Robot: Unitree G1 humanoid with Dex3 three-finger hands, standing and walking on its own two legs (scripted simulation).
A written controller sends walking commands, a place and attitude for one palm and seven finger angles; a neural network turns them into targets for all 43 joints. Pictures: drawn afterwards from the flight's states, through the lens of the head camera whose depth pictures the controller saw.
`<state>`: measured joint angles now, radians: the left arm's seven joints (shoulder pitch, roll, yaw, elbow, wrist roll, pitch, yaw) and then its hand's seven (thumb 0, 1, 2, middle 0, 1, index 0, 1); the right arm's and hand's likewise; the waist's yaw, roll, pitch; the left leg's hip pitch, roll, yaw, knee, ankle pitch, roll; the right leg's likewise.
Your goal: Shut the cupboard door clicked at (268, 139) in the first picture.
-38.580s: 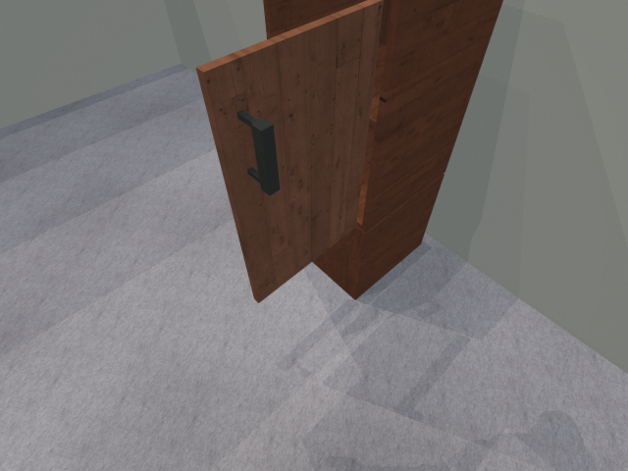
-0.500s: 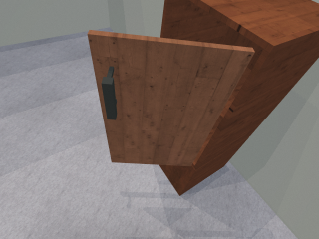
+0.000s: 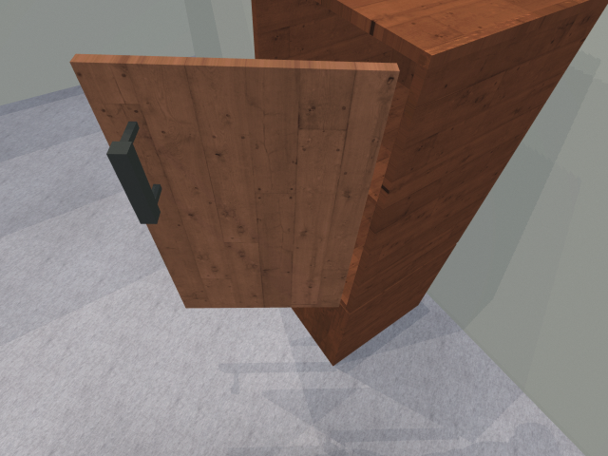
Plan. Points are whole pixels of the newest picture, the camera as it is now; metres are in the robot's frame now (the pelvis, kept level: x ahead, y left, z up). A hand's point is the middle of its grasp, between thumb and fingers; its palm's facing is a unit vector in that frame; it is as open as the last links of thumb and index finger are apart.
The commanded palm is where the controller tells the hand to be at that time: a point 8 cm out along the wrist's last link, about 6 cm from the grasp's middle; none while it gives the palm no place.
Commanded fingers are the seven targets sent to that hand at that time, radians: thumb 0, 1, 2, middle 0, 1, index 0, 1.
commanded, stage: come to a stop and stand still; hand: left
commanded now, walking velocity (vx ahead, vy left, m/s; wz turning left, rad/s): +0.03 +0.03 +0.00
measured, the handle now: (140, 174) +0.43 +0.24 +0.13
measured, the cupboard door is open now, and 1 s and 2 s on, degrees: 57 57 57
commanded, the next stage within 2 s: look again from close up in 1.26 s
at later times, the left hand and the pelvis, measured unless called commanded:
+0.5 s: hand out of the picture +0.03 +0.19 -0.14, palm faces -0.04 -0.95 -0.32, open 7.3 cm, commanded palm none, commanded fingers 0.00 0.90 0.90 -0.20 -0.30 -0.20 -0.30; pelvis +0.00 -0.02 +0.01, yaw -2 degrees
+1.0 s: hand out of the picture +0.08 +0.14 -0.15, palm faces -0.05 -0.97 -0.24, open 7.3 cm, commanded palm none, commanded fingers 0.00 0.90 0.90 -0.20 -0.30 -0.20 -0.30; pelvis +0.02 -0.04 +0.01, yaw -1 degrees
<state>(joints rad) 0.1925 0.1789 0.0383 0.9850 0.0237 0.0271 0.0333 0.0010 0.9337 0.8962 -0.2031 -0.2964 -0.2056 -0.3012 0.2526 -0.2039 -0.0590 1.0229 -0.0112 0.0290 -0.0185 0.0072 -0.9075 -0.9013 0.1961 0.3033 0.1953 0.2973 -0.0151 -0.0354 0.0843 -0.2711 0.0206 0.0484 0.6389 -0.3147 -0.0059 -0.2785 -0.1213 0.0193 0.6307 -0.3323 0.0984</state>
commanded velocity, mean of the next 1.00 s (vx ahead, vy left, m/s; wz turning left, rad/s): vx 0.00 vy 0.00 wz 0.00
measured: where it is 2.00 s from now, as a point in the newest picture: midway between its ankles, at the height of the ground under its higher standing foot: outside the picture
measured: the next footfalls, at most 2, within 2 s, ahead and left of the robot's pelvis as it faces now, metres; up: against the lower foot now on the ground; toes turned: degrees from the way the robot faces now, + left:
none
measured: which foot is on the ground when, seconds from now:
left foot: down 0.00-1.00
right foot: down 0.00-1.00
